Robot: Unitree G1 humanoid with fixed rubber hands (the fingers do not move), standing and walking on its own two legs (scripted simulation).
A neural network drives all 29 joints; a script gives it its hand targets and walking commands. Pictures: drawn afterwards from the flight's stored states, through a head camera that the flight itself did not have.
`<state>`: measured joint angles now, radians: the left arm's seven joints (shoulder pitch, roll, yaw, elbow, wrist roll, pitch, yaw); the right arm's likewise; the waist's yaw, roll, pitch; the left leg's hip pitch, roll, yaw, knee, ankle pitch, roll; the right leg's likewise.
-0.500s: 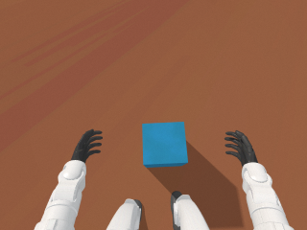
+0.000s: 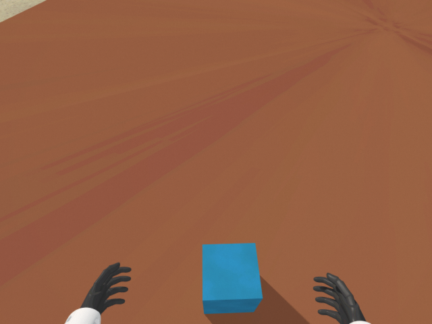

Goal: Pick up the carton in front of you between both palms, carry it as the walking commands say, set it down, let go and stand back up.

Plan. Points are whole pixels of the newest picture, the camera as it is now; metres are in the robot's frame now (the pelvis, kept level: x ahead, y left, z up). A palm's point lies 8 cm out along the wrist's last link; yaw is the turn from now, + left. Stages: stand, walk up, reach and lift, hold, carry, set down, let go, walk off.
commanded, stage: let go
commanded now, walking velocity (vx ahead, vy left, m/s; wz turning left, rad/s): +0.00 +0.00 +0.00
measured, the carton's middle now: (228, 279) +0.38 -0.04 -0.65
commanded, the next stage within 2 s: stand in 0.26 s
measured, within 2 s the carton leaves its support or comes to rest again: neither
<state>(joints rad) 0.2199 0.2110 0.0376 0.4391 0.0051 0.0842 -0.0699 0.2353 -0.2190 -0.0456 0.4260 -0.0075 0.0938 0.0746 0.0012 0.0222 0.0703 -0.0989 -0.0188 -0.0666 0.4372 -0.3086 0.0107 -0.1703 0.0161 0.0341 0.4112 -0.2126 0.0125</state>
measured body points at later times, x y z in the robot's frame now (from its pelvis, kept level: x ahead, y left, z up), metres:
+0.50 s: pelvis +0.00 -0.01 -0.01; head +0.01 -0.01 +0.44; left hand +0.15 +0.28 -0.09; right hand +0.15 -0.30 -0.09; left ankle -0.04 +0.11 -0.74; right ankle +0.01 -0.13 -0.74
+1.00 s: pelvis +0.01 -0.01 +0.00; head +0.01 -0.02 +0.45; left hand +0.13 +0.29 -0.10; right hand +0.13 -0.31 -0.11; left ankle -0.04 +0.11 -0.74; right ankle +0.01 -0.13 -0.74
